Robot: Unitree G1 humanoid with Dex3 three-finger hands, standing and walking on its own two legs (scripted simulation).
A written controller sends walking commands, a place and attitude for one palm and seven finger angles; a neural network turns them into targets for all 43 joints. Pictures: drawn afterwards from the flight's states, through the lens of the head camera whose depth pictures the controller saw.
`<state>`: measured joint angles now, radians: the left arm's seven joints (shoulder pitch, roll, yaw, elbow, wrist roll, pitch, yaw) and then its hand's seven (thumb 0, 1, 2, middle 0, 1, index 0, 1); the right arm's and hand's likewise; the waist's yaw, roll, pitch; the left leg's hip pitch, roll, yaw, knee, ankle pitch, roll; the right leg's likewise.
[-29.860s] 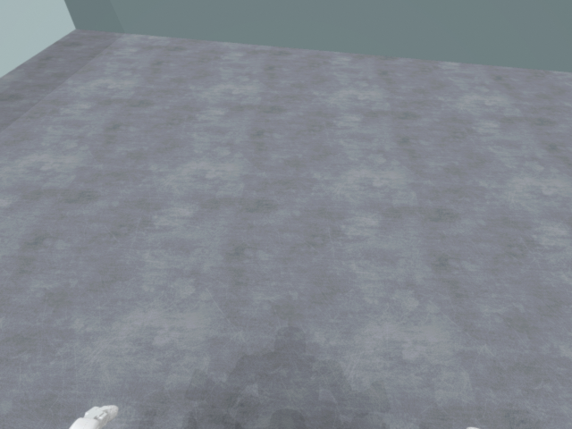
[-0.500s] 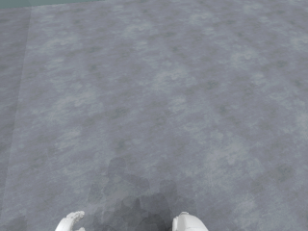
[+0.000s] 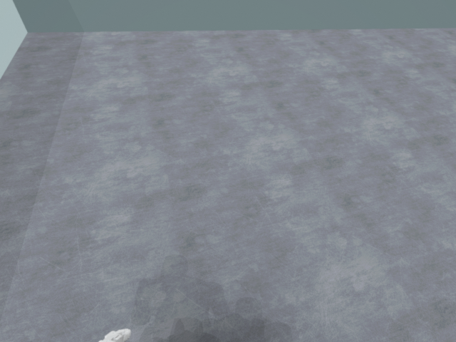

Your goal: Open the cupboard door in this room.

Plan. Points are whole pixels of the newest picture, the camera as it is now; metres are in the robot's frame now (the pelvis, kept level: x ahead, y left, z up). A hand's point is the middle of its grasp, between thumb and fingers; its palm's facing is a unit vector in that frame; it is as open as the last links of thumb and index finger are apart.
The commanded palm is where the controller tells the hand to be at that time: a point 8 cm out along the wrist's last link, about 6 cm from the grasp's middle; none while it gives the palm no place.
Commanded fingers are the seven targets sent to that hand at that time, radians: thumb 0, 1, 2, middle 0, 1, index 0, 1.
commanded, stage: turn to face it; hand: left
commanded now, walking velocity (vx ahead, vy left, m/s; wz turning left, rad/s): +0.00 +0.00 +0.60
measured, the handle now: out of the picture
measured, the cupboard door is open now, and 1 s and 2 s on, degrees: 0 0 0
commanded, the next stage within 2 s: none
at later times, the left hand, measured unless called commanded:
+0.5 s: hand out of the picture +0.03 +0.22 -0.14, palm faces +0.25 -0.94 -0.25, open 7.4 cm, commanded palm none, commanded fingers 0.00 0.90 0.90 -0.20 -0.30 -0.20 -0.30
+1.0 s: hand out of the picture -0.12 +0.12 -0.14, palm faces +0.57 -0.77 -0.27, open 7.4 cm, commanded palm none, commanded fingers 0.00 0.90 0.90 -0.20 -0.30 -0.20 -0.30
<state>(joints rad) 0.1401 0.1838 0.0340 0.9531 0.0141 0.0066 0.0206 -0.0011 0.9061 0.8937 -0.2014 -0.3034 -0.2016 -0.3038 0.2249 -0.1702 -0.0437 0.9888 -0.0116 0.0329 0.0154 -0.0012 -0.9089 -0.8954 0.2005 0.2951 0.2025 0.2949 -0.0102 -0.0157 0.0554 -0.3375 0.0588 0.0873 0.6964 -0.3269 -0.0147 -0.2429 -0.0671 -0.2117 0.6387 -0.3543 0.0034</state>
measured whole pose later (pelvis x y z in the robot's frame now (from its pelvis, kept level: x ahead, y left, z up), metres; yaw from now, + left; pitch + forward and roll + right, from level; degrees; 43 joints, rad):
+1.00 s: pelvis -0.05 -0.07 +0.02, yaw +35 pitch +1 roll +3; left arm 0.24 0.18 0.03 0.92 0.02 0.01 0.02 0.00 0.90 0.89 -0.20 -0.30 -0.20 -0.30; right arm 0.15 -0.28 -0.08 0.96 -0.02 0.09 0.03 0.00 -0.91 -0.90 0.20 0.29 0.20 0.29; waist 0.01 0.02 0.10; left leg -0.39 0.05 0.02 0.89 -0.44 -0.09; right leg -0.21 -0.15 -0.24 0.53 -0.32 0.00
